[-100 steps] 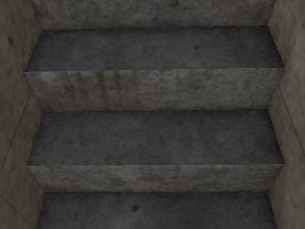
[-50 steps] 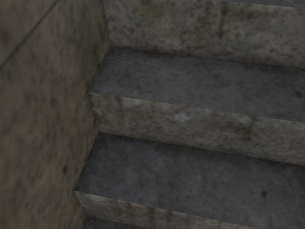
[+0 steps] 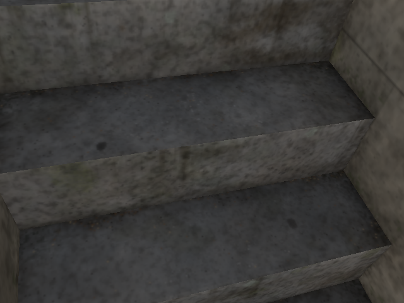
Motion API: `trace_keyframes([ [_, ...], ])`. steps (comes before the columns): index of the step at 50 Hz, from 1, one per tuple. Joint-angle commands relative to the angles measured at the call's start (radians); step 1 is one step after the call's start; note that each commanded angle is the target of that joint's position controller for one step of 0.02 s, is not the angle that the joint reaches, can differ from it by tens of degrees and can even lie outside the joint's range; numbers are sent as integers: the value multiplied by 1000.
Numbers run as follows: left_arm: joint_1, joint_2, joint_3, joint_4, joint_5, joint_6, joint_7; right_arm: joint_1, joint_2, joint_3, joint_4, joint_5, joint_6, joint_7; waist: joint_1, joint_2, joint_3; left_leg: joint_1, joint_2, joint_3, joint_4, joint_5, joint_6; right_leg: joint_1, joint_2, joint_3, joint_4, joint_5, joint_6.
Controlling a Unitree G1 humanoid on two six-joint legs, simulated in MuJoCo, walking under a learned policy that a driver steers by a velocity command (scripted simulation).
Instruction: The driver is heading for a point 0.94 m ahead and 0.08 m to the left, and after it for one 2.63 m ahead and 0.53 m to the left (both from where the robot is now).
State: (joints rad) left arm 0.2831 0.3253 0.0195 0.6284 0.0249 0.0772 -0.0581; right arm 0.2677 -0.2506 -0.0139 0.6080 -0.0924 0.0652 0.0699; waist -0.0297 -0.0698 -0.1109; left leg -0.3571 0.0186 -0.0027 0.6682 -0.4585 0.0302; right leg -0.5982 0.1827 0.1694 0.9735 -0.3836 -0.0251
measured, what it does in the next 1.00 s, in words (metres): climbs: right foot 0.20 m higher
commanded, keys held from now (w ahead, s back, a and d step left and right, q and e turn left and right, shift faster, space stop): no key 0.44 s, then q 0.08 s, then w+q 0.48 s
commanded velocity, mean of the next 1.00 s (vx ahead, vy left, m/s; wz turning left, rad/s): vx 0.12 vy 0.04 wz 0.13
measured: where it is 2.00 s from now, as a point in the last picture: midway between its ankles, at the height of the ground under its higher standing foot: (226, 114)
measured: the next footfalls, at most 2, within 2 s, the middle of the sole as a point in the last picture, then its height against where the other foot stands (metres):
right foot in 0.44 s outside the picture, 0.20 m higher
left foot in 1.26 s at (223, 234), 0.21 m higher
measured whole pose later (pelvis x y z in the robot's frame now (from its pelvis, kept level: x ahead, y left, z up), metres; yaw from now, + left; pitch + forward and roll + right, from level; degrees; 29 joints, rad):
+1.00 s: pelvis +0.26 -0.20 +0.22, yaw +8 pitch +0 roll +1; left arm 0.51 0.08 0.00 0.98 0.02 -0.13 0.13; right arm 0.09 -0.07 0.00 0.73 -0.04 0.12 -0.06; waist 0.01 0.08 0.05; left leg -1.32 -0.03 -0.03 2.21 -0.13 0.08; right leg -0.17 -0.08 -0.34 0.57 -0.40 -0.06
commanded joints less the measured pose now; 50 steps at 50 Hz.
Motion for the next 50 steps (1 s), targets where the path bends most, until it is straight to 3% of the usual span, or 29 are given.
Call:
trace_keyframes([
  [1, 201, 53, 29, 2, -23, 68, -25, 120, -229, -93, -2, 4, -11, 16, -11, 319, -147, 427, 577, -673, -195, 1205, 529, -504, -99, 2, 1008, -153, 133],
  [2, 3, 41, 37, -44, -42, 46, -20, 66, -198, -70, 14, 2, -36, 13, -31, 231, 4, 332, 428, -513, -222, 972, 420, -622, -97, 11, 1257, -83, 111],
  [4, -308, 20, 21, -135, -22, -17, 0, 125, -105, -29, 117, 4, -69, -14, -65, 107, 83, 348, 263, -305, -239, 931, 300, -749, -90, -54, 1250, -52, 6],
  [7, -338, -126, -59, -190, -18, -31, -2, 281, 6, 0, 269, 11, -133, -72, -49, 168, 9, 440, 238, -251, -206, 930, 209, -928, -183, -62, 1365, -311, -84],
  [10, -377, -162, -120, -220, -24, -12, -24, 345, -16, -10, 350, -23, -166, -88, -38, 133, 15, 406, 253, -224, -232, 844, 191, -1109, -261, -71, 1381, -311, -80],
  [12, -437, -166, -136, -243, -19, -38, -31, 361, -62, -17, 377, -34, -176, -77, -1, 214, 62, 298, 238, -203, -313, 695, 173, -1107, -306, -73, 1352, -278, -108],
  [14, -552, -123, -129, -265, 6, -44, -40, 356, -67, -15, 390, -48, -178, -67, 14, 139, 79, 188, 227, -161, -418, 377, 150, -1043, -387, -120, 1154, -79, -159],
  [16, -672, -96, -119, -275, 30, -16, -59, 281, -71, -19, 363, -12, -156, -41, 25, 139, 116, -69, 243, -110, -623, 202, 188, -709, -425, -197, 881, 66, -171],
  [17, -776, -100, -123, -323, 9, 0, -67, 280, -118, -34, 368, 15, -157, -24, 3, 205, 162, -183, 266, -129, -715, 124, 180, -571, -391, -191, 799, -253, -166],
  [19, -686, -179, -140, -238, 2, 21, -88, 301, -88, -27, 386, 48, -147, -17, -10, 270, 108, 55, 292, -41, -685, 458, 205, -492, -347, -314, 670, -245, -130],
  [20, -646, -191, -147, -208, -31, 14, -90, 324, -155, -46, 396, 54, -148, 2, 0, 314, 63, 185, 297, -41, -617, 1053, 228, -417, -269, -338, 526, -246, -115],
  [21, -577, -156, -132, -137, -47, -24, -77, 323, -165, -43, 359, 76, -154, 26, 4, 305, -14, 375, 266, 11, -495, 1604, 193, -302, -222, -371, 372, -142, -125],
  [22, -456, -123, -106, -76, -31, -43, -56, 311, -169, -45, 350, 65, -161, 30, 41, 359, -106, 402, 269, 19, -406, 1782, 160, -61, -181, -351, 235, -21, -147],
  [23, -108, -175, -40, -28, -37, -42, 68, 332, -222, -90, 338, 145, -170, -56, 176, 249, -198, 175, 207, 72, -56, 1688, 75, 325, -166, -130, 203, -293, -125],
  [24, -29, -41, 11, 6, -13, -21, 110, 264, -195, -75, 286, 169, -187, -68, 253, -68, -247, -38, 119, 63, 246, 1184, 32, 415, -340, 222, -121, -406, -120],
  [25, 123, 143, 46, 142, 59, -14, 37, 210, 8, -56, 300, 74, -153, 33, 293, -353, -287, -404, -81, -217, 716, 373, 19, 431, -445, 621, -514, -376, -318],
  [26, 147, 155, 74, 163, 61, -43, 7, 264, 0, -91, 342, 128, -132, 86, 236, -365, -119, -500, -124, -457, 1152, 491, 59, 255, -467, 665, -531, -323, -242],
  [27, 21, 116, 52, 195, 34, -74, -17, 246, 33, -89, 369, 128, -127, 106, 146, -319, 15, -636, -105, -454, 1359, 571, 108, 90, -450, 559, -495, -379, -222],
  [28, -94, 51, 39, 213, -2, -91, -29, 256, 72, -67, 378, 105, -126, 105, 82, -158, 25, -674, -72, -391, 1451, 575, 147, 44, -459, 507, -489, -422, -255],
  [29, -181, -47, 10, 253, -21, -122, -31, 210, 113, -48, 365, 72, -124, 83, 11, -34, 63, -728, -62, -341, 1477, 587, 180, -6, -451, 399, -466, -434, -232],
  [31, -272, -239, -49, 299, 31, -156, -37, 198, 65, -44, 359, 82, -81, 33, -91, 106, 55, -773, 3, -306, 1395, 619, 151, -49, -464, 273, -524, -360, -156],
  [33, -336, -210, -42, 297, 22, -189, -17, 168, 24, -58, 357, 114, -44, 38, -141, 70, 85, -718, 14, -217, 1316, 503, 84, -96, -434, -12, -595, -182, -102],
  [34, -77, -184, -6, 412, -13, -184, 90, 29, 117, -37, 271, 114, -34, -110, -66, 76, 183, -716, -76, -114, 1509, 451, 42, -52, -469, -89, -531, 53, -74],
  [36, 70, -136, -16, 449, -24, -196, 150, 43, 138, -22, 288, 137, -16, -183, -40, 140, 211, -825, -66, -122, 1540, 428, 30, 69, -448, -170, -538, 181, -31],
  [37, 115, -115, -14, 462, -10, -205, 149, 22, 170, -7, 274, 139, -14, -196, -27, 74, 200, -928, -83, -113, 1714, 375, 42, 162, -466, -139, -570, 205, -38],
  [39, 112, -100, -5, 417, 8, -216, 137, -59, 172, 7, 202, 88, 18, -150, -49, 88, 173, -1012, -55, -100, 1719, 374, 91, 261, -482, -160, -616, 18, -45],
  [42, 189, -109, -1, 397, 15, -217, 164, -174, 149, 11, 139, 67, 26, -116, -18, 143, 197, -1057, -75, -69, 1529, 421, 88, 342, -452, -188, -613, -106, -10],
  [45, 294, -107, 3, 359, -16, -226, 202, -191, 167, 11, 87, 55, 25, -116, 19, 39, 197, -1144, -75, -62, 1514, 447, 69, 482, -484, -196, -633, -118, 0],
  [50, 418, -121, 15, 344, 7, -199, 205, -395, 151, 17, -40, 37, 56, -129, 79, -16, 239, -1304, -15, -12, 1627, 244, 26, 682, -536, -188, -700, 17, 15],
])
